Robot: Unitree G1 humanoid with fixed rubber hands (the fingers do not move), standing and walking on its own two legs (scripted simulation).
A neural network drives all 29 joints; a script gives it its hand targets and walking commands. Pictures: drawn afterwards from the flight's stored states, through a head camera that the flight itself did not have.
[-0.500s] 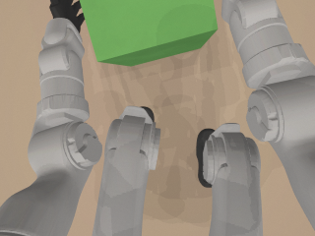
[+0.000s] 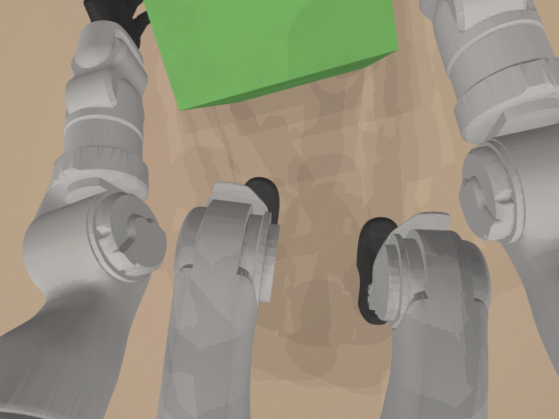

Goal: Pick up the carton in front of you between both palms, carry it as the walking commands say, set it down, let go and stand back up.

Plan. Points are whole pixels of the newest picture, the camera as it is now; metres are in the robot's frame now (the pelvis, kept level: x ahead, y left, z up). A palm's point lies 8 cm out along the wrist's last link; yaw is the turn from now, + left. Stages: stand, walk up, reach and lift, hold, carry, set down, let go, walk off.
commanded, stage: set down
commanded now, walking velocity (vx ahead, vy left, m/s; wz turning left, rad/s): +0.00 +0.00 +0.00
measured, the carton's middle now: out of the picture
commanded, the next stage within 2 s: let go in 1.22 s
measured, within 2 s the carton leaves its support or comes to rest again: neither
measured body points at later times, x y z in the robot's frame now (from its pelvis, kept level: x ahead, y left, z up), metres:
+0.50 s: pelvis -0.01 +0.01 +0.04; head +0.35 +0.06 +0.31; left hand +0.49 +0.32 -0.09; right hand +0.62 -0.03 -0.09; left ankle +0.13 +0.13 -0.35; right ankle +0.09 -0.10 -0.35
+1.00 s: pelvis +0.02 +0.01 +0.16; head +0.35 +0.04 +0.47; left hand +0.49 +0.33 +0.06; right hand +0.62 -0.05 +0.06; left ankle +0.13 +0.13 -0.35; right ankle +0.08 -0.10 -0.35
